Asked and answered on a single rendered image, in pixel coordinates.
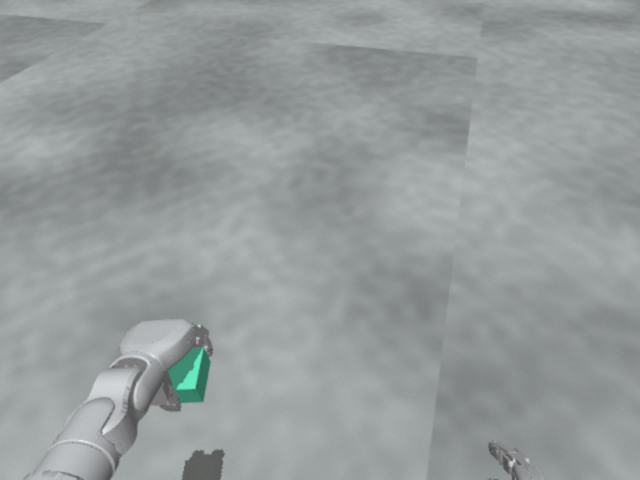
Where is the left robot arm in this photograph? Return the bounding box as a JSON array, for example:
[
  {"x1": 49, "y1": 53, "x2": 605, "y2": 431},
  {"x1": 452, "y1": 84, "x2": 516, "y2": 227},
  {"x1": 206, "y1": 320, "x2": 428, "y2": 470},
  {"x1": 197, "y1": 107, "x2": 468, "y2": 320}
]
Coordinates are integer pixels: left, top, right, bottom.
[{"x1": 23, "y1": 352, "x2": 164, "y2": 480}]

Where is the left robot hand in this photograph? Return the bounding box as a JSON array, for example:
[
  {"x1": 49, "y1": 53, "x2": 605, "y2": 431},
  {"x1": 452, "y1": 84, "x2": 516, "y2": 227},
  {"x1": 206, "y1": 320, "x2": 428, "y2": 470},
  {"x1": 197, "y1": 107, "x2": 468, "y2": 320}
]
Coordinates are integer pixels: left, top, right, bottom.
[{"x1": 120, "y1": 319, "x2": 213, "y2": 412}]

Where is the right robot hand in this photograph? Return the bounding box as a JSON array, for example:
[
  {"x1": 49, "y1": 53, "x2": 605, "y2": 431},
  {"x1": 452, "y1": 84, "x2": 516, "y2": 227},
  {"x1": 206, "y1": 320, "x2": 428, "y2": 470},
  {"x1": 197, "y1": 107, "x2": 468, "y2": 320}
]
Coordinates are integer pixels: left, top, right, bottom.
[{"x1": 488, "y1": 441, "x2": 545, "y2": 480}]

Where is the small box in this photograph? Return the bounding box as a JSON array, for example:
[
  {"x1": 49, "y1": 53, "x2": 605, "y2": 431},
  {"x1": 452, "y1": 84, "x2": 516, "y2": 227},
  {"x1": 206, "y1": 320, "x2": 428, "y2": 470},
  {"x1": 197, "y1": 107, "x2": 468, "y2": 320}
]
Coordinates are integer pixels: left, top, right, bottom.
[{"x1": 168, "y1": 348, "x2": 211, "y2": 403}]

